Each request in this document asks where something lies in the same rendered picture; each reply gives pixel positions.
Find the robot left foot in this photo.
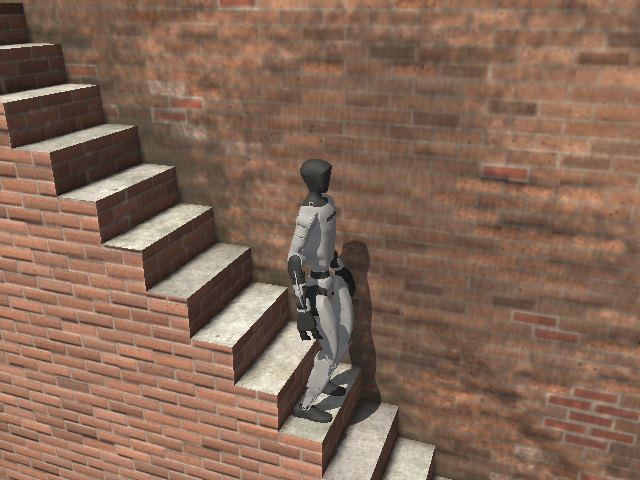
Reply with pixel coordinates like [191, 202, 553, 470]
[319, 381, 346, 396]

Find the robot right hand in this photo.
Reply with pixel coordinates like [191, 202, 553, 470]
[297, 311, 323, 341]

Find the robot left hand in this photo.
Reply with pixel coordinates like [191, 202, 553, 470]
[335, 267, 356, 297]

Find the robot right upper arm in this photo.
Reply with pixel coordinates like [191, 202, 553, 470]
[287, 208, 318, 267]

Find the right robot shin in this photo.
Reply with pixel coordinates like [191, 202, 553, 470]
[302, 357, 337, 411]

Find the robot right forearm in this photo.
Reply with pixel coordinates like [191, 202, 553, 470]
[288, 255, 311, 313]

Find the robot left forearm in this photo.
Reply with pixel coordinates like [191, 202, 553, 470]
[330, 250, 344, 271]

